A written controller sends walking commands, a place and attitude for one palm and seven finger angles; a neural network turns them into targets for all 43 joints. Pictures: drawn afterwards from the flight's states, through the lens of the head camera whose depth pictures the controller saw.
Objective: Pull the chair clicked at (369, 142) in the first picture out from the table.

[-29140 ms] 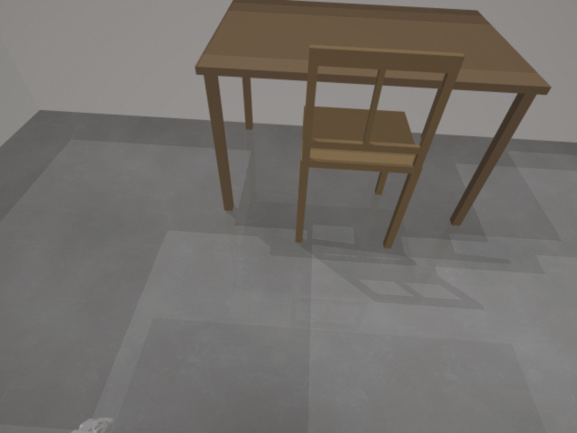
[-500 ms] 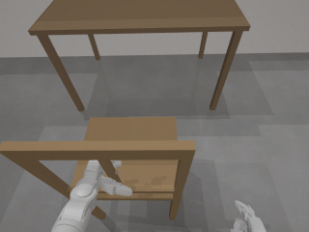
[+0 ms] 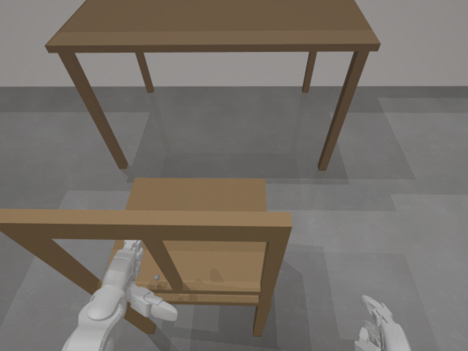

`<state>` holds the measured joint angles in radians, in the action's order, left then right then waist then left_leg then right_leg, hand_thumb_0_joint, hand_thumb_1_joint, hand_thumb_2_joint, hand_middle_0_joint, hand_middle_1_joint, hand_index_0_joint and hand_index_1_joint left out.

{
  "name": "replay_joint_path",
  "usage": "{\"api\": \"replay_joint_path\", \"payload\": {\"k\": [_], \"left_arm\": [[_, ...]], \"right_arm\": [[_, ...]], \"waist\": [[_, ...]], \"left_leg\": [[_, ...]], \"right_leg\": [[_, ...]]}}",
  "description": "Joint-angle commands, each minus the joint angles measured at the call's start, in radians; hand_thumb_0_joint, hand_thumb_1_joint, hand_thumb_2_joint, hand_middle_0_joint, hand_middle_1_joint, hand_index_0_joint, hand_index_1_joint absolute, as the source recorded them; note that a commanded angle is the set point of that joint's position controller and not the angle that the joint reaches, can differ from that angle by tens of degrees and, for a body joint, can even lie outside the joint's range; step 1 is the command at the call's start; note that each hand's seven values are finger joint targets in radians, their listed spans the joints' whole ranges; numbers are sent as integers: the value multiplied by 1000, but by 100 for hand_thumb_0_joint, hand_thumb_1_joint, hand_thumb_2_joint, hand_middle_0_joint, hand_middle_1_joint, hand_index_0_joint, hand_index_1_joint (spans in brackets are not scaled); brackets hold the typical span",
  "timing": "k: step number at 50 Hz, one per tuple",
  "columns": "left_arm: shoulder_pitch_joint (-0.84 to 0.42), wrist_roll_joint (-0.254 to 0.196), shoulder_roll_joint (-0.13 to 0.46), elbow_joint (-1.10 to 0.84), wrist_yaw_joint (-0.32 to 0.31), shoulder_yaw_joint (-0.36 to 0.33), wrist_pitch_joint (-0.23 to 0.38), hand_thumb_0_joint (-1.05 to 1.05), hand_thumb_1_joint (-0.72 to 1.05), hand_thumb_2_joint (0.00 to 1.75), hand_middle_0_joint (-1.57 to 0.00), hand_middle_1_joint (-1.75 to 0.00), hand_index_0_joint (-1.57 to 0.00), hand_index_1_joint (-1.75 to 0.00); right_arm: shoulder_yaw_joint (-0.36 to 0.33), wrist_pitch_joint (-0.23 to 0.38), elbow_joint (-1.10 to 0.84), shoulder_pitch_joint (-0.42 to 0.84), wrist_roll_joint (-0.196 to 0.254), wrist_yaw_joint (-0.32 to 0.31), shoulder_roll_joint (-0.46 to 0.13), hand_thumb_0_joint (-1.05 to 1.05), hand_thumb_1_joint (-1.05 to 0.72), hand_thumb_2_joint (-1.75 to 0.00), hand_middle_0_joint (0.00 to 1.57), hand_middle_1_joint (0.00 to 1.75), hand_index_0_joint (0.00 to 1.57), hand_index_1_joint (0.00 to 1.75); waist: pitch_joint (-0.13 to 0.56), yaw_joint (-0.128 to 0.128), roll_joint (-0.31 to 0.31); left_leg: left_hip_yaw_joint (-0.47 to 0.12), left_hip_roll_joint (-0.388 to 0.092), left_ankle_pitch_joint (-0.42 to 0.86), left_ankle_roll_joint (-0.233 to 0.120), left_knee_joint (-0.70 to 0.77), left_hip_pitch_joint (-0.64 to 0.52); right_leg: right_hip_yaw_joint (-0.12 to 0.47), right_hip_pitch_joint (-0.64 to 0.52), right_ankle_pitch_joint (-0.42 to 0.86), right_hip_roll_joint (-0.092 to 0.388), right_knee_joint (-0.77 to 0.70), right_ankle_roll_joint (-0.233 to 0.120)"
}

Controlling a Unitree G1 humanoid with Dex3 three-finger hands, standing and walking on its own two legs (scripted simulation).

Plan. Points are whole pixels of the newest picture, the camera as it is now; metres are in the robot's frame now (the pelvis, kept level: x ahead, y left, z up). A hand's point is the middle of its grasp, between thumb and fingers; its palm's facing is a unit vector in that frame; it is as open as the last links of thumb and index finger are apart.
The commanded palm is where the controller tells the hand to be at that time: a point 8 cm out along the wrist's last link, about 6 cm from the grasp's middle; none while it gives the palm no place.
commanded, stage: draw the fingers out of the gap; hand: left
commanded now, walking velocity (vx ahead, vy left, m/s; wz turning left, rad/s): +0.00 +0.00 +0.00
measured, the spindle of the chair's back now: (166, 264) +0.29 +0.14 -0.06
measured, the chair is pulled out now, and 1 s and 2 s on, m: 0.64 0.64 0.64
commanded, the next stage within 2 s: draw the hand back to the body in 0.60 s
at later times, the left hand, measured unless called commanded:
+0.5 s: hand (146, 325) +0.18 +0.15 -0.03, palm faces -0.06 -0.99 -0.15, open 17.4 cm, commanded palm +0.16 +0.20 -0.01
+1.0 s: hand (119, 319) +0.18 +0.17 +0.04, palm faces +0.04 -1.00 -0.06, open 17.5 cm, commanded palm +0.13 +0.23 +0.04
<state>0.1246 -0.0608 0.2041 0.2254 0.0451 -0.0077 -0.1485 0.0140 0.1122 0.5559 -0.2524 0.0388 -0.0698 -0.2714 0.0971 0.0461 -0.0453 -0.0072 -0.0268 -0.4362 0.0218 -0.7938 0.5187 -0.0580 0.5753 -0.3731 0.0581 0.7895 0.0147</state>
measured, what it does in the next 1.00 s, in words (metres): stands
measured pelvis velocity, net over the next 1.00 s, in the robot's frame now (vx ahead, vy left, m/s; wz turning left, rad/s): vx -0.01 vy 0.01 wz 0.02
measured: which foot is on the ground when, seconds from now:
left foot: down 0.00-1.00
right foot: down 0.00-1.00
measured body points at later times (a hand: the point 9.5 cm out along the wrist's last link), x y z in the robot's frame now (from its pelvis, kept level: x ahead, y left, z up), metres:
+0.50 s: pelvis -0.01 +0.01 -0.01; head +0.02 +0.00 +0.44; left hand +0.18 +0.20 -0.02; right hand +0.17 -0.23 -0.08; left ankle -0.03 +0.13 -0.71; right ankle +0.01 -0.13 -0.71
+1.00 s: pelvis -0.01 +0.01 -0.03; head +0.03 +0.01 +0.42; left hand +0.17 +0.22 +0.05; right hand +0.18 -0.21 -0.10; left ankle -0.03 +0.13 -0.71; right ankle +0.01 -0.13 -0.71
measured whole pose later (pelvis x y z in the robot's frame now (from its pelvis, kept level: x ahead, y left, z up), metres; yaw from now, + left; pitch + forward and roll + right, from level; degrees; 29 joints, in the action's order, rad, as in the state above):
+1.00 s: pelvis -0.01 +0.01 -0.03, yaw +1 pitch +11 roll -2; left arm 0.59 -0.17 0.18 -0.29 0.12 -0.03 0.26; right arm 0.00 0.24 0.56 -0.22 0.04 -0.07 -0.19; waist 0.14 -0.01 -0.04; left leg -0.04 -0.02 -0.54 0.01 -1.04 0.69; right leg -0.08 0.72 -0.46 0.07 0.98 0.03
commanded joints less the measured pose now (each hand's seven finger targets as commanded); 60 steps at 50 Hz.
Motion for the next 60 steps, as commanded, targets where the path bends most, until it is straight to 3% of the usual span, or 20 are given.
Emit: {"api": "replay_joint_path", "payload": {"k": [1, 2, 3, 9, 17, 18, 22, 24, 30, 36, 37, 39, 43, 45, 47, 50, 52, 54, 56, 60], "left_arm": [[-48, -11, 94, -243, -3, -22, 44, 0, -55, 20, 0, 0, 0, 0], [-33, -15, 79, -252, 1, -5, 39, 0, -55, 20, 0, 0, 0, 0], [-7, -16, 112, -259, -1, -39, 35, 0, -55, 20, 0, 0, 0, 0], [13, 3, 112, -393, -22, -11, 43, 0, -55, 20, 0, 0, 0, 0], [146, 2, 85, -420, -12, 20, 18, 0, -55, 20, 0, 0, 0, 0], [166, 2, 106, -426, -13, -3, 13, 0, -55, 20, 0, 0, 0, 0], [257, 5, 87, -493, -8, 14, 3, 0, -55, 20, 0, 0, 0, 0], [289, 12, 86, -526, -16, 19, 2, 0, -55, 20, 0, 0, 0, 0], [368, 20, 73, -574, -26, 40, 2, 0, -55, 20, 0, 0, 0, 0], [442, 28, 77, -637, -22, 44, 12, 0, -55, 20, 0, 0, 0, 0], [368, -95, -5, -787, -18, 16, 148, 0, -55, 20, 0, 0, 0, 0], [437, -86, 58, -748, -12, -26, 233, 0, -55, 20, 0, 0, 0, 0], [484, -112, 65, -760, 9, -73, 364, 0, -55, 20, 0, 0, 0, 0], [493, -114, 28, -728, 36, -42, 440, 0, -55, 20, 0, 0, 0, 0], [476, -120, 27, -687, 79, -40, 516, 0, -55, 20, 0, 0, 0, 0], [534, -128, 64, -685, 137, -72, 496, 0, -55, 20, 0, 0, 0, 0], [498, -150, 122, -812, 145, -122, 467, 0, -55, 20, 0, 0, 0, 0], [474, -178, 151, -875, 131, -173, 450, 0, -55, 20, 0, 0, 0, 0], [481, -200, 150, -876, 115, -206, 443, 0, -55, 20, 0, 0, 0, 0], [455, -226, 116, -775, 125, -208, 407, 0, -41, 27, -2, -3, -2, -3]], "right_arm": [[-43, 74, -159, 54, -3, -6, -112, 0, -90, -90, 20, 30, 20, 30], [-40, 78, -165, 54, -2, -8, -112, 0, -90, -90, 20, 30, 20, 30], [-42, 81, -167, 62, -2, -12, -116, 0, -90, -90, 20, 30, 20, 30], [-34, 103, -182, 56, -6, -25, -106, 0, -90, -90, 20, 30, 20, 30], [-30, 120, -195, 67, -5, -34, -101, 0, -90, -90, 20, 30, 20, 30], [-33, 121, -196, 75, -6, -37, -100, 0, -90, -90, 20, 30, 20, 30], [-32, 122, -218, 80, -3, -37, -85, 0, -90, -90, 20, 30, 20, 30], [-32, 124, -221, 81, -4, -38, -81, 0, -90, -90, 20, 30, 20, 30], [-35, 128, -227, 81, -5, -45, -72, 0, -90, -90, 20, 30, 20, 30], [-40, 135, -233, 82, -5, -53, -66, 0, -90, -90, 20, 30, 20, 30], [-39, 159, -224, 73, -8, -57, -53, 0, -90, -90, 20, 30, 20, 30], [-45, 183, -187, 67, -7, -53, -55, 0, -90, -90, 20, 30, 20, 30], [-59, 196, -156, 74, -2, -34, -41, 0, -90, -90, 20, 30, 20, 30], [-63, 194, -148, 83, -1, -16, -34, 0, -90, -90, 20, 30, 20, 30], [-69, 189, -141, 97, -1, -1, -38, 0, -90, -90, 20, 30, 20, 30], [-74, 174, -177, 124, 11, 7, -49, 0, -90, -90, 20, 30, 20, 30], [-71, 172, -204, 134, 18, -5, -49, 0, -90, -90, 20, 30, 20, 30], [-65, 173, -200, 131, 23, -19, -40, 0, -90, -90, 20, 30, 20, 30], [-59, 177, -183, 128, 30, -30, -29, 0, -90, -90, 20, 30, 20, 30], [-48, 191, -153, 132, 38, -43, -34, 0, -90, -90, 20, 30, 20, 30]], "waist": [[194, 2, 59], [182, 8, 85], [173, -5, 59], [179, 3, 24], [149, 2, 66], [149, -7, 53], [155, -17, 42], [150, -18, 17], [111, -7, 37], [138, -13, 16], [131, -14, 70], [175, -32, 25], [177, -52, -39], [148, -46, -12], [126, -37, 43], [168, -56, 6], [230, -63, -14], [244, -61, -3], [205, -60, -1], [109, -44, 23]], "left_leg": [[16, 15, 287, -39, 85, -21], [15, 18, 264, -42, 83, -8], [14, 19, 253, -41, 84, 4], [1, 24, 235, -43, 70, -10], [-13, 26, 179, -43, 56, 25], [-14, 27, 184, -43, 55, 30], [-14, 29, 193, -42, 50, 36], [-16, 28, 211, -42, 47, 32], [-24, 28, 180, -43, 30, 58], [-30, 30, 202, -44, 14, 55], [-34, 39, 231, -34, -21, 64], [-28, 36, 256, -31, -30, 48], [-29, 31, 285, -17, -49, 66], [-30, 27, 274, -13, -68, 93], [-32, 23, 228, -14, -91, 143], [-22, 22, 195, -22, -68, 128], [-24, 22, 213, -28, -51, 86], [-32, 20, 230, -31, -38, 62], [-35, 17, 237, -29, -23, 50], [-40, 13, 190, -27, 11, 41]], "right_leg": [[-22, -170, 282, -8, -87, -15], [-21, -166, 263, -8, -91, -12], [-17, -168, 247, -8, -93, -17], [-23, -127, 192, -8, -74, -18], [-30, -94, 123, -11, -67, -14], [-29, -104, 126, -10, -68, -18], [-33, -102, 125, -10, -55, -19], [-36, -97, 137, -9, -48, -23], [-41, -58, 97, -14, -43, -21], [-45, -54, 110, -15, -23, -25], [-68, -14, 147, -29, -3, -25], [-56, -31, 162, -32, 17, -32], [-55, -18, 170, -28, 52, -39], [-60, 23, 161, -29, 76, -36], [-52, 54, 132, -29, 91, -32], [-37, -9, 112, -20, 73, -33], [-30, -67, 129, -14, 57, -32], [-33, -95, 144, -17, 38, -30], [-42, -97, 150, -23, 20, -31], [-46, -88, 109, -27, -35, -24]]}}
